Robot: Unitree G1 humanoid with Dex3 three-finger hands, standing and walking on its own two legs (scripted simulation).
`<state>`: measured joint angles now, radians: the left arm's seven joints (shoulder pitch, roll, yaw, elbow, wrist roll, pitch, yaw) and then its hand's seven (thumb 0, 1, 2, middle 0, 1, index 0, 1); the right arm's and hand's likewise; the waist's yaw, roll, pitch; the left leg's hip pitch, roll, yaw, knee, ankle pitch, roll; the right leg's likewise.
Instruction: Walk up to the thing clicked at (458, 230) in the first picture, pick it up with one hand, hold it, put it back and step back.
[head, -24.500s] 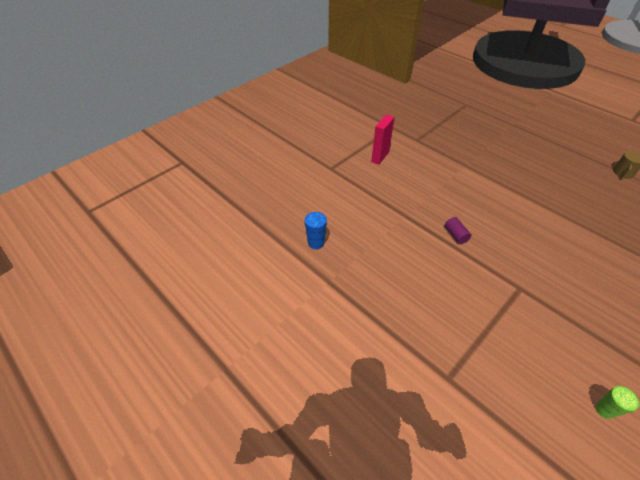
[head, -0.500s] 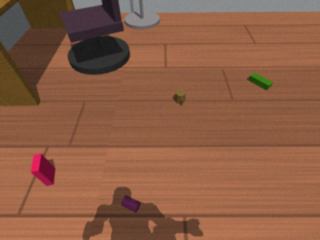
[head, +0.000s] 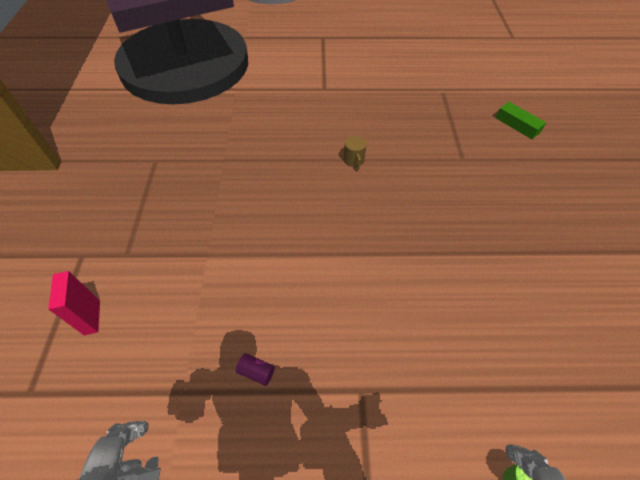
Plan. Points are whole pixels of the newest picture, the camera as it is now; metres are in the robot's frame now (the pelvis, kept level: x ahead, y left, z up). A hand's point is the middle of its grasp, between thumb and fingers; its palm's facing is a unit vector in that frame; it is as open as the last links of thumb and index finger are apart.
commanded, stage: rise first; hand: left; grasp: from above
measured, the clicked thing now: (255, 369) +0.46 +0.20 -0.74
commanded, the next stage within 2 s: none
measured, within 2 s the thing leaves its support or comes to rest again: neither
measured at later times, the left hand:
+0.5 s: hand out of the picture +0.13 +0.25 -0.21, palm faces -0.15 -0.89 -0.44, open 13.9 cm
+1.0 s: hand (196, 433) +0.24 +0.26 -0.40, palm faces -0.47 -0.52 -0.71, open 14.0 cm
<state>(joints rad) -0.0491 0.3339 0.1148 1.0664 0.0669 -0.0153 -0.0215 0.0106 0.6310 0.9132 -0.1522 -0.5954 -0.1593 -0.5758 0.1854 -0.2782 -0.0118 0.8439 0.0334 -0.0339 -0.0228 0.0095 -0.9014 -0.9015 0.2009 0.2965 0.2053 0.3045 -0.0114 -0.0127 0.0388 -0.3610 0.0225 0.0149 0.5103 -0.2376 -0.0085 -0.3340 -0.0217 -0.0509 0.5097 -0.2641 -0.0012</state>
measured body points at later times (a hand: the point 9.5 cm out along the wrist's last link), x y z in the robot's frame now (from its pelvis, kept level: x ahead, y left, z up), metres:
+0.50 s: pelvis +0.00 +0.01 -0.07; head +0.09 +0.02 +0.37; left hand +0.14 +0.30 -0.18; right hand +0.16 -0.24 -0.17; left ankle +0.01 +0.13 -0.74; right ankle -0.01 -0.12 -0.74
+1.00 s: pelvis -0.06 +0.01 -0.25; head +0.13 +0.01 +0.16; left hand +0.26 +0.29 -0.36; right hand +0.12 -0.27 -0.37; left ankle +0.01 +0.13 -0.74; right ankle -0.01 -0.12 -0.74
